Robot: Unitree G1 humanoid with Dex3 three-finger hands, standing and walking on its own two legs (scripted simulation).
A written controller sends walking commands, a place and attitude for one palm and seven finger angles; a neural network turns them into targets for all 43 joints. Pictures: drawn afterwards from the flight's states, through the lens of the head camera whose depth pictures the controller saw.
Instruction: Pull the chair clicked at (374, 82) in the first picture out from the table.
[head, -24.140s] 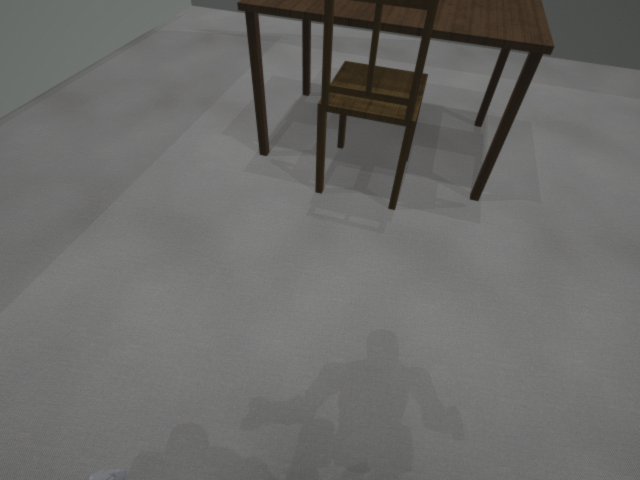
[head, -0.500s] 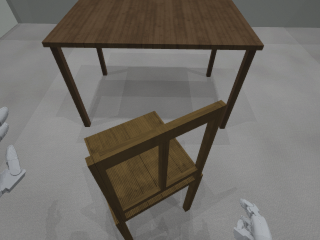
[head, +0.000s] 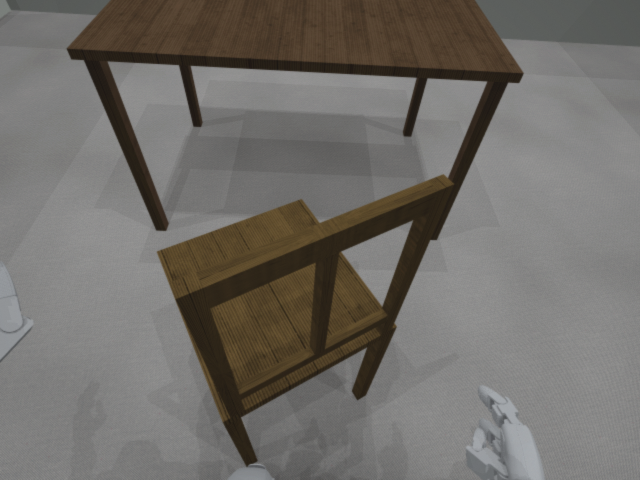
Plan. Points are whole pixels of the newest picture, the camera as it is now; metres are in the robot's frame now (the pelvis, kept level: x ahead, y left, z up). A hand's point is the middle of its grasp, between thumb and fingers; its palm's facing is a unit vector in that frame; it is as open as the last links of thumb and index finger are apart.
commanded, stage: step back with the hand held close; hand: left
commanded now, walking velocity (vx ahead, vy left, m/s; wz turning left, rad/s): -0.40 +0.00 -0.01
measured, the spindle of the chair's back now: (321, 308) +0.37 +0.02 -0.05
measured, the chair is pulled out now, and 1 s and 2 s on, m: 0.57 0.57 0.57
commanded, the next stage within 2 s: stop stepping back and stand still in 0.68 s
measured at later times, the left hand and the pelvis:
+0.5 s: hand (47, 355) +0.18 +0.23 +0.19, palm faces +0.35 -0.81 -0.48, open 7.4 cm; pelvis -0.04 -0.02 +0.00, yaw -2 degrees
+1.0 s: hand out of the picture +0.08 +0.21 +0.18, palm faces +0.38 -0.79 -0.49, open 7.4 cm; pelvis -0.12 -0.04 +0.01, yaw -2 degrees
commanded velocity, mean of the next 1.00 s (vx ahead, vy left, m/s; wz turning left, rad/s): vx -0.25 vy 0.02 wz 0.00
